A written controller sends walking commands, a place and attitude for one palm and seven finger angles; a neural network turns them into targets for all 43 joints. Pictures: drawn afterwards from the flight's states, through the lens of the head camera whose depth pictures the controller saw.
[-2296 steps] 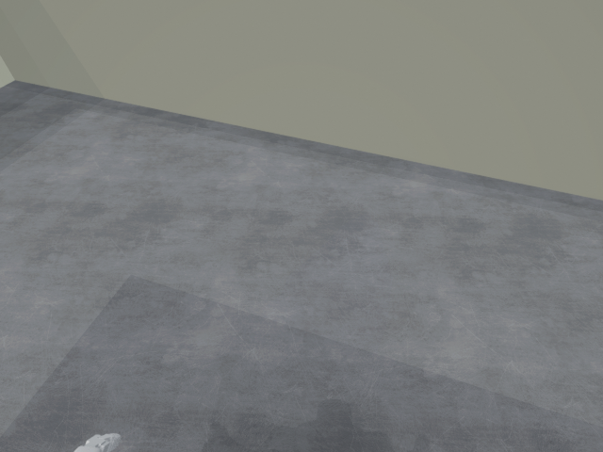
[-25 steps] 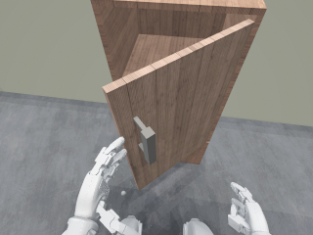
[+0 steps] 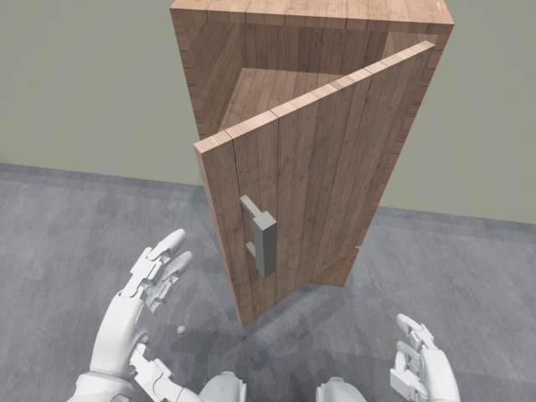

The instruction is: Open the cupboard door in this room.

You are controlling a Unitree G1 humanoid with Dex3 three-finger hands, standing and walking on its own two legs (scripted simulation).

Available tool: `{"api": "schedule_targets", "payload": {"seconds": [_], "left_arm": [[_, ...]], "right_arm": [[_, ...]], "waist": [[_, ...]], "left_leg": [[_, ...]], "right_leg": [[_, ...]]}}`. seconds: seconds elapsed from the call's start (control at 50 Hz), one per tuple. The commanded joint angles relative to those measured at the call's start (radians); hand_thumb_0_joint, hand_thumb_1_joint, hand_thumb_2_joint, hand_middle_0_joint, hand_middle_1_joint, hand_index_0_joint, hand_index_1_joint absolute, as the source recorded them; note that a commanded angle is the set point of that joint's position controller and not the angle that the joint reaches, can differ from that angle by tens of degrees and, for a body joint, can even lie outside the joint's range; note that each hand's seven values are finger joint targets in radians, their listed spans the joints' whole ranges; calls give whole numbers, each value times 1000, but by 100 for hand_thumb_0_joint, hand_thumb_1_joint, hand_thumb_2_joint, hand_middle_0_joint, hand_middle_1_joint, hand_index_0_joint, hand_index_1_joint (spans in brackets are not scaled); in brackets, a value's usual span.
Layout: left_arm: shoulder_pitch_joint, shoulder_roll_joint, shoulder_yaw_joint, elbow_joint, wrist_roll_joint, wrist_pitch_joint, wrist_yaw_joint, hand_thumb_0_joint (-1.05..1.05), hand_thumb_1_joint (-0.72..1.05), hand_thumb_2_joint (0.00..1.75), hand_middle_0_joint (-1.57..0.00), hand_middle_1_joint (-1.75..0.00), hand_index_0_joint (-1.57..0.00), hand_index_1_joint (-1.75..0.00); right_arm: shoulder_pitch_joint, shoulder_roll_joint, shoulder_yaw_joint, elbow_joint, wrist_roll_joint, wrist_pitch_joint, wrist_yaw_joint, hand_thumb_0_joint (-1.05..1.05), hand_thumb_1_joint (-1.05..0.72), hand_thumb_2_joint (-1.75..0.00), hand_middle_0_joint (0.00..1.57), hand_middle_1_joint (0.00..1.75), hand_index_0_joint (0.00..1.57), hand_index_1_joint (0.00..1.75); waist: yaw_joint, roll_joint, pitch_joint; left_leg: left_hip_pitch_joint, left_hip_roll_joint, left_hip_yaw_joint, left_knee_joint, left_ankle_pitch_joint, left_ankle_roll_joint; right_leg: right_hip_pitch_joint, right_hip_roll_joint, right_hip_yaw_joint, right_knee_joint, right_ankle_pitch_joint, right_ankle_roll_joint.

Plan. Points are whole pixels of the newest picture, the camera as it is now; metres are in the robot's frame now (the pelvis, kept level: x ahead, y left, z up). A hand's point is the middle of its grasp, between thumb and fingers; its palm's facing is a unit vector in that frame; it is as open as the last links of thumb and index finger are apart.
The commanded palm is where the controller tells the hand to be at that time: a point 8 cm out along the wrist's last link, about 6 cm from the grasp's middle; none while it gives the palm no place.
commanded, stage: draw the hand back to the body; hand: left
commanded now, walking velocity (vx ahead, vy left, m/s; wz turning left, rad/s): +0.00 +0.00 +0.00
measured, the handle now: (257, 237) +0.34 +0.04 +0.07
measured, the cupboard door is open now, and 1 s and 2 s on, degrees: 44 44 44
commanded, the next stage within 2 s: step back with the hand held close in 1.40 s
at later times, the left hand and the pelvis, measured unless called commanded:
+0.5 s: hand (93, 306) +0.20 +0.19 +0.15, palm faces +0.16 -0.94 -0.30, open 15.1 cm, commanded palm +0.17 +0.24 +0.18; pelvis +0.02 +0.01 +0.05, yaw +0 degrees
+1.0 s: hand out of the picture +0.23 +0.26 +0.24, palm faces +0.43 -0.80 -0.42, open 9.3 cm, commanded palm +0.19 +0.30 +0.26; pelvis +0.05 +0.00 +0.09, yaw -1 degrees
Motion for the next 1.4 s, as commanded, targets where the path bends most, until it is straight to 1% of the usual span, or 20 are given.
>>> {"api": "schedule_targets", "payload": {"seconds": [0.0, 0.06, 0.2, 0.3, 0.32, 0.34, 0.36, 0.44, 0.54, 0.62, 0.7, 0.84, 0.88, 1.0, 1.06, 1.12, 1.18, 1.22, 1.28, 1.38], "left_arm": [[36, 48, 54, -242, -26, -24, -10, 0, -50, 30, -15, -30, -15, -30], [38, 82, 98, -220, -36, -9, -21, 0, -50, 30, -15, -30, -15, -30], [42, 113, 168, -289, -84, -14, -52, 0, -50, 30, -15, -30, -15, -30], [35, 143, 216, -300, -108, 15, -86, 0, -32, 37, -16, -30, -16, -30], [64, 274, 255, -368, 41, 71, 70, 0, -29, 39, -16, -30, -16, -30], [108, 179, 210, -363, 61, 114, 137, 0, -26, 40, -16, -30, -16, -30], [96, 158, 186, -354, 88, 144, 180, 0, -22, 42, -16, -30, -16, -30], [56, 188, 208, -360, 129, 179, 260, 0, -8, 48, -16, -30, -16, -30], [-5, 219, 255, -344, 143, 180, 296, 0, 9, 55, -17, -30, -17, -30], [-13, 229, 288, -345, 143, 172, 299, 0, 23, 62, -18, -30, -18, -30], [-12, 245, 343, -312, 133, 171, 295, 0, 37, 68, -18, -30, -18, -30], [-85, 291, 439, -302, 121, 154, 291, 0, 62, 78, -19, -30, -19, -30], [-96, 298, 462, -274, 114, 154, 289, 0, 69, 81, -19, -30, -19, -30], [-171, 345, 532, -289, 108, 137, 292, 0, 90, 90, -20, -30, -20, -30], [-127, 279, 478, -201, 104, 145, 276, 0, 90, 90, -20, -30, -20, -30], [-147, 299, 486, -225, 104, 140, 272, 0, 90, 90, -20, -30, -20, -30], [-164, 328, 508, -262, 109, 130, 275, 0, 90, 90, -20, -30, -20, -30], [-154, 334, 516, -269, 109, 126, 277, 0, 90, 90, -20, -30, -20, -30], [-161, 341, 520, -273, 111, 125, 278, 0, 90, 90, -20, -30, -20, -30], [-160, 320, 505, -228, 107, 124, 274, 0, 90, 90, -20, -30, -20, -30]], "right_arm": [[-67, -112, -39, -183, 6, -64, -19, 0, -90, -90, 20, 30, 20, 30], [-76, -117, -36, -172, 4, -70, -26, 0, -90, -90, 20, 30, 20, 30], [-74, -118, -28, -161, 12, -101, -31, 0, -90, -90, 20, 30, 20, 30], [-80, -122, -25, -135, 19, -120, -36, 0, -90, -90, 20, 30, 20, 30], [-71, -109, -23, -139, 3, -99, -68, 0, -90, -90, 20, 30, 20, 30], [-69, -91, -12, -140, -1, -93, -77, 0, -90, -90, 20, 30, 20, 30], [-70, -93, -10, -123, -3, -89, -80, 0, -90, -90, 20, 30, 20, 30], [-84, -102, -3, -93, -13, -81, -90, 0, -90, -90, 20, 30, 20, 30], [-101, -104, 6, -50, -22, -104, -96, 0, -90, -90, 20, 30, 20, 30], [-121, -106, 7, -14, -26, -123, -90, 0, -90, -90, 20, 30, 20, 30], [-145, -107, 0, 19, -28, -124, -82, 0, -90, -90, 20, 30, 20, 30], [-173, -108, -10, 56, -32, -111, -73, 0, -90, -90, 20, 30, 20, 30], [-180, -109, -12, 67, -34, -105, -73, 0, -90, -90, 20, 30, 20, 30], [-194, -114, -22, 88, -36, -101, -67, 0, -90, -90, 20, 30, 20, 30], [-199, -120, -30, 95, -35, -91, -60, 0, -90, -90, 20, 30, 20, 30], [-203, -123, -35, 89, -36, -80, -55, 0, -90, -90, 20, 30, 20, 30], [-211, -119, -36, 90, -38, -84, -58, 0, -90, -90, 20, 30, 20, 30], [-209, -114, -34, 93, -40, -89, -59, 0, -90, -90, 20, 30, 20, 30], [-215, -114, -35, 100, -39, -94, -61, 0, -90, -90, 20, 30, 20, 30], [-213, -114, -38, 109, -39, -97, -61, 0, -90, -90, 20, 30, 20, 30]], "waist": [[-15, -51, -120], [-14, -85, -67], [4, -20, -73], [5, -7, -60], [66, 18, -92], [36, 20, -27], [31, 11, -3], [22, -11, 25], [30, -11, 45], [42, 11, 35], [51, -33, 56], [59, -2, 76], [61, -22, 88], [64, 35, 77], [60, -18, 125], [62, -32, 100], [68, 14, 71], [70, 5, 60], [69, 24, 76], [64, -26, 112]], "left_leg": [[143, -53, 7, -273, 167, 27], [143, -49, 5, -295, 136, 29], [233, -45, -3, -359, 178, 23], [283, -41, -5, -388, 241, 24], [306, -27, 18, -451, 245, 24], [318, -32, 21, -467, 225, 22], [330, -28, 16, -479, 226, 23], [407, -20, 18, -528, 247, 28], [499, -20, 16, -612, 299, 28], [574, -17, 20, -666, 407, 24], [626, -11, 33, -707, 504, 24], [698, -11, 52, -772, 544, 22], [710, -9, 52, -786, 557, 23], [758, -13, 64, -811, 578, 21], [758, -8, 68, -824, 576, 25], [770, -12, 72, -828, 568, 30], [785, -17, 74, -831, 567, 29], [790, -19, 74, -831, 584, 28], [793, -18, 74, -837, 574, 25], [791, -15, 74, -846, 540, 28]], "right_leg": [[192, 46, 5, -278, 129, -14], [204, 47, 12, -318, 79, -14], [267, 52, -10, -337, 138, -17], [315, 55, -18, -363, 216, -14], [369, 29, 36, -417, 216, -28], [346, 28, 23, -443, 195, -24], [357, 28, 18, -463, 197, -23], [410, 24, 7, -517, 209, -17], [500, 19, 4, -581, 259, -16], [585, 18, 2, -618, 350, -16], [653, 20, 3, -663, 441, -12], [724, 24, 11, -735, 489, -12], [739, 26, 13, -753, 508, -12], [769, 28, 22, -788, 534, -12], [756, 33, 19, -811, 533, -10], [772, 34, 27, -820, 534, -5], [788, 31, 34, -823, 539, -8], [798, 32, 31, -823, 557, -8], [790, 34, 34, -833, 546, -8], [769, 37, 34, -854, 510, -4]]}}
